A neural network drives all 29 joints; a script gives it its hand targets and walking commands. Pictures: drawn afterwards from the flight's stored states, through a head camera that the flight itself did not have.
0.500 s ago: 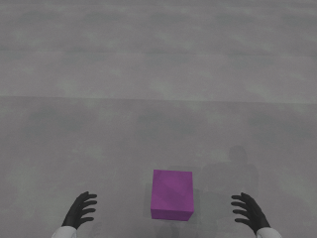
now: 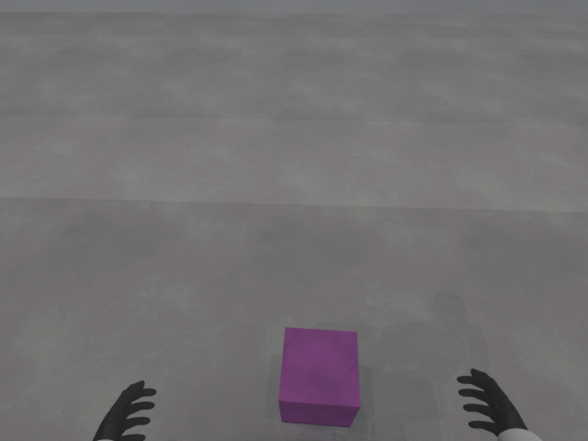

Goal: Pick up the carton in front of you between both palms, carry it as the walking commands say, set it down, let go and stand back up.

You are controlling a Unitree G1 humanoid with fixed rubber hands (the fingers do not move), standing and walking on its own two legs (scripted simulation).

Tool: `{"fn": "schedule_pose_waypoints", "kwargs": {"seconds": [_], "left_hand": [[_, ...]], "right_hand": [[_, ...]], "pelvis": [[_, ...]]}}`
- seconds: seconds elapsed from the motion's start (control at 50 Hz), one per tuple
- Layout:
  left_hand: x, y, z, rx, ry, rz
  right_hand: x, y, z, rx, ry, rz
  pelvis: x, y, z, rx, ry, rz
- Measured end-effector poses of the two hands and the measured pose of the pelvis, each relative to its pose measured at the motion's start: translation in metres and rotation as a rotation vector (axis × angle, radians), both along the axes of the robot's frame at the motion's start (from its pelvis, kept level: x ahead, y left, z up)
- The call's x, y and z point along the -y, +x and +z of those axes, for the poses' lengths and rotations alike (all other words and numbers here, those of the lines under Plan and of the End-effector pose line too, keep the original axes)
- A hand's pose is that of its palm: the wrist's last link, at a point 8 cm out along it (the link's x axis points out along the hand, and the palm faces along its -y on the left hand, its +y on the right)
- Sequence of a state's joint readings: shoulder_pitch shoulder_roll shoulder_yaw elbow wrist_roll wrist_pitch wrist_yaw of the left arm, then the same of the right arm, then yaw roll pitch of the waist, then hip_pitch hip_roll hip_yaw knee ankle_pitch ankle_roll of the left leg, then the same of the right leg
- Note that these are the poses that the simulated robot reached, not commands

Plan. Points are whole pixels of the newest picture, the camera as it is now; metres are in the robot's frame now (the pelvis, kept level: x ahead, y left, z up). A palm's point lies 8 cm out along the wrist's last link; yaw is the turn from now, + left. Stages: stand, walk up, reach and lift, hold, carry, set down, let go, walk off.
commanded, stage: stand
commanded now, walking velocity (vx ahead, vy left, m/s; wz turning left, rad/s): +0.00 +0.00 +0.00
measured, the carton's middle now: (318, 378) +0.39 -0.05 -0.64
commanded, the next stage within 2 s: none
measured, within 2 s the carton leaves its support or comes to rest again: neither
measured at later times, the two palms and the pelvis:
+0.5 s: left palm out of the picture +0.13 +0.29 -0.08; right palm out of the picture +0.14 -0.29 -0.09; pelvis +0.01 +0.00 +0.00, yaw +1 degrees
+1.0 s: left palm out of the picture +0.09 +0.30 -0.09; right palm out of the picture +0.10 -0.30 -0.09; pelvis -0.01 -0.01 +0.01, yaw +1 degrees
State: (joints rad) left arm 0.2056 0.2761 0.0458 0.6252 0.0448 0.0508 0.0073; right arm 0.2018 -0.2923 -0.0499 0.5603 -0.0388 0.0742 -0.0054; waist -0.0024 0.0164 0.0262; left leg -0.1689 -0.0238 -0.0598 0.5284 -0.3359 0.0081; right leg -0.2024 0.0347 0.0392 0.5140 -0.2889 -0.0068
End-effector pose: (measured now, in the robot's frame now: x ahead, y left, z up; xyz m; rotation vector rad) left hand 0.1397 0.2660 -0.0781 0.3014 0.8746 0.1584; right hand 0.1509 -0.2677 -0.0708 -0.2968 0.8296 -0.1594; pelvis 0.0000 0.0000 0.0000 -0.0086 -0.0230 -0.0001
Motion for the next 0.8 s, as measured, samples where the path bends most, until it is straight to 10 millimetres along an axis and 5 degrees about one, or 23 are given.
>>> {"fn": "schedule_pose_waypoints", "kwargs": {"seconds": [0.16,0.46,0.8], "left_hand": [[-0.023,-0.01,-0.002,-0.058,0.061,0.035],[-0.021,-0.009,-0.006,-0.091,0.059,0.044],[-0.028,-0.035,-0.01,-0.15,0.059,0.07]], "right_hand": [[0.02,-0.006,-0.01,-0.064,-0.042,-0.003],[0.023,-0.012,-0.017,-0.12,-0.047,-0.002],[0.032,-0.035,-0.019,-0.174,-0.066,-0.012]], "pelvis": [[0.002,0.007,0.001,-0.021,0.002,0.005],[0.005,0.012,0.004,-0.01,0.006,0.01],[0.006,0.002,0.008,0.007,0.006,0.011]]}}
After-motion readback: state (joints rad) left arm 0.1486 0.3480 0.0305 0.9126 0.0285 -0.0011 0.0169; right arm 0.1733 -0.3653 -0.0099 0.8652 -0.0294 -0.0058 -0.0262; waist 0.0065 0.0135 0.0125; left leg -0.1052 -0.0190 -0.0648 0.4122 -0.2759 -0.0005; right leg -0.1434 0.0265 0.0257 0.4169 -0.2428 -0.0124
